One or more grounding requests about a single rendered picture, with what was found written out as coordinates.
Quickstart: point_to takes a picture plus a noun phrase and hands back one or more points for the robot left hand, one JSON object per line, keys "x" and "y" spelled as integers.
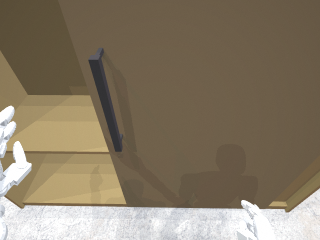
{"x": 17, "y": 171}

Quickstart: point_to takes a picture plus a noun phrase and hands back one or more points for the robot right hand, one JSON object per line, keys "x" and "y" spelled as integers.
{"x": 259, "y": 228}

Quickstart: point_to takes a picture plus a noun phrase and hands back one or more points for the wardrobe door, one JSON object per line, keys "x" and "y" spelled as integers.
{"x": 218, "y": 101}
{"x": 300, "y": 181}

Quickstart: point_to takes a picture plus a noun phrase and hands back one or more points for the handle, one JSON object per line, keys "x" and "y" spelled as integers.
{"x": 97, "y": 69}

